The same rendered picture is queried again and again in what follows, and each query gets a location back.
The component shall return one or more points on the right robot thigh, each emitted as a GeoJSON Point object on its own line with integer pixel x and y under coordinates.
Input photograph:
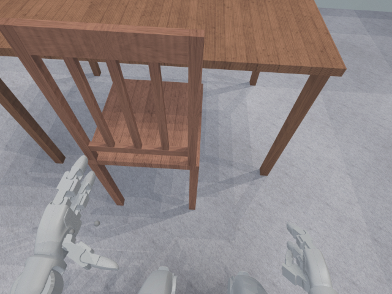
{"type": "Point", "coordinates": [242, 284]}

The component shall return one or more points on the left robot thigh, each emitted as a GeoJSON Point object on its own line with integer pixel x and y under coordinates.
{"type": "Point", "coordinates": [159, 282]}

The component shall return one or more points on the table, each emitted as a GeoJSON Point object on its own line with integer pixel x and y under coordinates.
{"type": "Point", "coordinates": [281, 36]}

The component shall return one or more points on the right robot hand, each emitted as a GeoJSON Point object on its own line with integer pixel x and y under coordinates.
{"type": "Point", "coordinates": [311, 270]}

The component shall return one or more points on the chair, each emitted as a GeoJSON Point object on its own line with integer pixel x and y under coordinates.
{"type": "Point", "coordinates": [144, 123]}

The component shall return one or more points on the left robot hand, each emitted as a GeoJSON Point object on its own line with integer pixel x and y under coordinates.
{"type": "Point", "coordinates": [63, 214]}

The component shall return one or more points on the left robot forearm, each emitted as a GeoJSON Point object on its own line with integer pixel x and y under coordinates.
{"type": "Point", "coordinates": [42, 275]}

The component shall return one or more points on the robot thigh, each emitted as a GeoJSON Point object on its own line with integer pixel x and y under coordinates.
{"type": "Point", "coordinates": [159, 282]}
{"type": "Point", "coordinates": [242, 284]}

